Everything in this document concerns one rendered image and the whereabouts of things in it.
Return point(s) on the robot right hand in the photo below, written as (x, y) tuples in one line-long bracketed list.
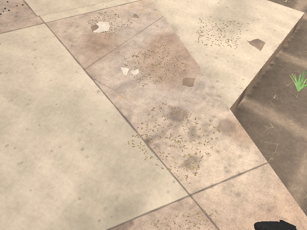
[(274, 225)]

